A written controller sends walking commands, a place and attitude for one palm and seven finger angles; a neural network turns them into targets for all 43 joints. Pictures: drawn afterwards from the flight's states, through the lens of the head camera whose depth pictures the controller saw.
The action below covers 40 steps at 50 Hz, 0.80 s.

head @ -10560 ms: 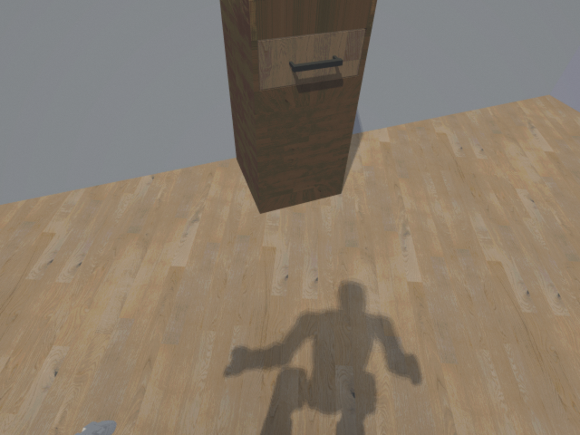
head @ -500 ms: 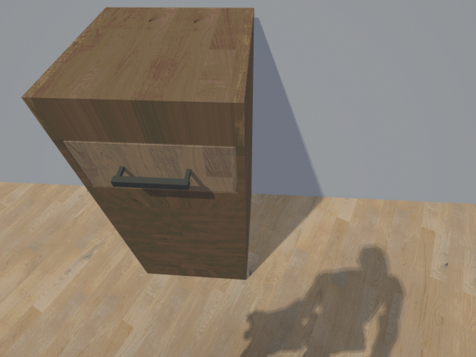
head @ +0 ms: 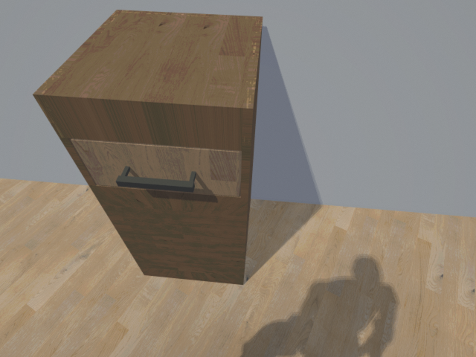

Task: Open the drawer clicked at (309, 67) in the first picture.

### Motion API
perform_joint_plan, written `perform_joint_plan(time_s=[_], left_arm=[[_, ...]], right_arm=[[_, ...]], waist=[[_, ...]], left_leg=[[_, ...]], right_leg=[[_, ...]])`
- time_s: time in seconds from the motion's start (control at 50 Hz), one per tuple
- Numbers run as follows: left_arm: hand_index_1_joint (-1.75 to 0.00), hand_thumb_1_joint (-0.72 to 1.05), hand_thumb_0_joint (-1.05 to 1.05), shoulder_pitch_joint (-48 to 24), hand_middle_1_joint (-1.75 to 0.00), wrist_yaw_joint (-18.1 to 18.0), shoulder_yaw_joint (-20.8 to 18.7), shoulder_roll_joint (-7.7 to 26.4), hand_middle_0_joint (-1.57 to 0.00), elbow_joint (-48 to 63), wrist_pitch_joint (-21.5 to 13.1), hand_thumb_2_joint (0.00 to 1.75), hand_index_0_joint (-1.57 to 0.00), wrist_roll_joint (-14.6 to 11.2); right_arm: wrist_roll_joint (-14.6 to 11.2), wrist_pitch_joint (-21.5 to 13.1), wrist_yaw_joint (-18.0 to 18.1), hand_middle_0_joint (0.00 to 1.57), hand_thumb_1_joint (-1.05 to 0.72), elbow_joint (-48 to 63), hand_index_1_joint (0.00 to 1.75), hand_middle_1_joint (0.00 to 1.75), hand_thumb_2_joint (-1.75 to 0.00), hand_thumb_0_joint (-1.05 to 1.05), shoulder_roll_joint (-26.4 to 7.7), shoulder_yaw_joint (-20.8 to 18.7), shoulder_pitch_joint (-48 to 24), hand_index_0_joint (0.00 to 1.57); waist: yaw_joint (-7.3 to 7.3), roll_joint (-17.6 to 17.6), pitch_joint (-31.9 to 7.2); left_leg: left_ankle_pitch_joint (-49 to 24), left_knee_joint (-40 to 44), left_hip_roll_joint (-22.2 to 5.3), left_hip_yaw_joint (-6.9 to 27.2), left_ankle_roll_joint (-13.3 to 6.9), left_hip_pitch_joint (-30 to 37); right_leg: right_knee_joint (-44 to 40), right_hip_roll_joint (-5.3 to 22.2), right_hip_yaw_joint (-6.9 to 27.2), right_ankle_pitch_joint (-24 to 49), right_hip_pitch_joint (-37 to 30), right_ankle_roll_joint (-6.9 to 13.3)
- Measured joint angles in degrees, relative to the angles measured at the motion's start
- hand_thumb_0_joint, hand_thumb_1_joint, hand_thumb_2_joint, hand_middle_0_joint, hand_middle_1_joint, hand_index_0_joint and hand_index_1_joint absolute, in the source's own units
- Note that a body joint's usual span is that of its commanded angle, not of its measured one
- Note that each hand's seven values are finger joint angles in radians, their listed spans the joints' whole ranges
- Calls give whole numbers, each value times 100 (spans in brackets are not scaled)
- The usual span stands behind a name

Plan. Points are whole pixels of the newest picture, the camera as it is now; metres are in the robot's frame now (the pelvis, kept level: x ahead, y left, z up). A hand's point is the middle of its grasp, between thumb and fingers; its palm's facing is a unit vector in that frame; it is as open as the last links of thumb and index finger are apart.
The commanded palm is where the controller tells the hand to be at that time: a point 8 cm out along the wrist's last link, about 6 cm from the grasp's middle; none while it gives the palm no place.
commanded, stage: look again from close up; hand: left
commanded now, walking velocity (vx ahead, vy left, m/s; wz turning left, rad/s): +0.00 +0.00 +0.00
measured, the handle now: (157, 178) +0.50 +0.23 -0.05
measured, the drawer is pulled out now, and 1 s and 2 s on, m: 0.00 0.00 0.00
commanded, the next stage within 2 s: shuffle to correct the standing spot in 0.48 s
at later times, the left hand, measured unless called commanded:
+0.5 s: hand out of the picture -0.04 +0.25 -0.18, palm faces +0.00 -0.98 -0.17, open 7.4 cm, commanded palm none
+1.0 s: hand out of the picture -0.03 +0.21 -0.18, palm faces -0.02 -0.99 -0.16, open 7.4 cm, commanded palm none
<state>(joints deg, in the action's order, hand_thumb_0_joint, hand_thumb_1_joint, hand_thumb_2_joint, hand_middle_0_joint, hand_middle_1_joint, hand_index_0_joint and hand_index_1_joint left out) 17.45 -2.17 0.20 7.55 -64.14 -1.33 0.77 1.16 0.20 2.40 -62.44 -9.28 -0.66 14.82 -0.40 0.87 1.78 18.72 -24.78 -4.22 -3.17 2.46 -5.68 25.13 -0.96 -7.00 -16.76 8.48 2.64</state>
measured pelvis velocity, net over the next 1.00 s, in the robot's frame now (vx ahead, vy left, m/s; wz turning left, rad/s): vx -0.01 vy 0.07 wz -0.05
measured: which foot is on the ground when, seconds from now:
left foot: down 0.00-1.00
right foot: down 0.00-1.00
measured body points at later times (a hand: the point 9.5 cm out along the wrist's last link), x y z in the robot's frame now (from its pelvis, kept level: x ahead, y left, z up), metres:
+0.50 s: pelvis -0.05 +0.08 +0.00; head -0.07 +0.09 +0.45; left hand -0.04 +0.30 -0.17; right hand -0.05 -0.15 -0.15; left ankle -0.07 +0.14 -0.74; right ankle -0.03 -0.08 -0.74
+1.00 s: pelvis -0.01 +0.07 +0.00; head +0.00 +0.06 +0.45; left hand -0.03 +0.26 -0.16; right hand -0.07 -0.14 -0.16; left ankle -0.07 +0.14 -0.74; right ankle -0.02 -0.04 -0.74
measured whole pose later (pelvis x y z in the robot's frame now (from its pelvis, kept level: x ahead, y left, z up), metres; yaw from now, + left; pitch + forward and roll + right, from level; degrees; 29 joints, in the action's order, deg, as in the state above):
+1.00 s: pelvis -0.01 +0.07 +0.00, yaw -3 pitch -1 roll +0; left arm 20.0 -3.0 0.5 4.7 -63.3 -0.6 1.1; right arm 0.5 -0.3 2.9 -65.6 -7.0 -0.3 20.5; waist 0.6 0.8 1.5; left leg 19.3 -25.6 0.7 -7.7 -2.9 -5.9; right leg 28.1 2.0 -6.3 -15.5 11.9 0.4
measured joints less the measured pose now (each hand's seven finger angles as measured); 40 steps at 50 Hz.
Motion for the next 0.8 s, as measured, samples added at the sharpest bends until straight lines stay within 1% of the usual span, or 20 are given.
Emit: perform_joint_plan(time_s=[0.08, 0.14, 0.22, 0.3, 0.44, 0.54, 0.62, 0.66, 0.72, 0.8], left_arm=[[-30, 91, 0, 71, -30, -17, -3, -13, -20, 165, -92, 90, -20, 13], [-30, 91, 0, 84, -30, -29, -15, 51, -20, 219, -72, 90, -20, 6], [-30, 90, 0, 26, -30, -32, -10, 175, -20, 288, 24, 90, -20, -12], [-30, 91, 0, -54, -30, -28, 8, 243, -20, 359, 92, 90, -20, -12], [-30, 91, 0, -28, -30, -7, 31, 250, -20, 411, 158, 90, -19, 12], [-30, 91, 0, 100, -30, 4, 31, 196, -20, 341, 199, 90, -19, 36], [-30, 91, 0, 220, -30, 1, 28, 127, -20, 238, 210, 90, -19, 42], [-30, 91, 0, 298, -30, 8, 23, 89, -20, 180, 217, 90, -19, 51], [-30, 91, 0, 432, -30, 39, 2, 27, -20, 102, 272, 90, -19, 85], [-30, 91, 0, 585, -30, 106, -52, -50, -20, 75, 354, 90, -19, 125]], right_arm=[[-8, -35, -9, 20, -92, 219, 30, 30, -90, 1, -89, -64, 100, 20], [-18, -16, -32, 20, -91, 229, 30, 30, -90, 0, -94, -70, 122, 20], [-7, -37, -55, 20, -91, 228, 30, 30, -90, 0, -46, -19, 111, 20], [3, -46, -64, 20, -91, 232, 30, 30, -90, 0, 2, 37, 113, 20], [4, -35, -121, 20, -92, 199, 30, 30, -90, 1, 45, 86, 272, 20], [-7, -21, -136, 20, -91, 127, 30, 30, -90, 0, 107, 97, 413, 20], [-16, -24, -128, 20, -91, 39, 30, 30, -90, 0, 151, 93, 488, 20], [-15, -25, -118, 20, -91, -13, 30, 30, -90, 0, 171, 85, 521, 20], [0, -9, -91, 20, -91, -74, 30, 30, -90, 0, 190, 46, 592, 20], [32, -20, -36, 20, -91, -116, 30, 30, -90, 0, 188, -12, 674, 20]], waist=[[39, 94, 7], [48, 34, -59], [19, -105, -128], [8, -168, -177], [3, -239, -191], [5, -255, -141], [5, -243, -80], [11, -235, -69], [28, -204, -109], [53, -174, -164]], left_leg=[[168, -466, 23, 50, -125, -310], [185, -541, 99, 35, -135, -316], [120, -511, 204, -76, -265, -237], [36, -476, 288, -164, -382, -238], [-160, -292, 483, -295, -581, -280], [-275, -140, 614, -369, -690, -288], [-331, -36, 687, -412, -746, -273], [-333, 1, 708, -434, -764, -248], [-291, 30, 706, -466, -777, -204], [-190, 58, 646, -574, -756, -125]], right_leg=[[218, 44, -27, -22, 185, -46], [314, 129, -4, -26, 202, -120], [328, 229, 109, 58, 176, -231], [237, 304, 197, 213, 176, -339], [80, 478, 333, 459, 260, -498], [32, 592, 413, 541, 329, -545], [8, 653, 462, 569, 362, -558], [49, 663, 492, 511, 380, -502], [289, 639, 522, 125, 459, -372], [934, 511, 344, -329, 673, -280]])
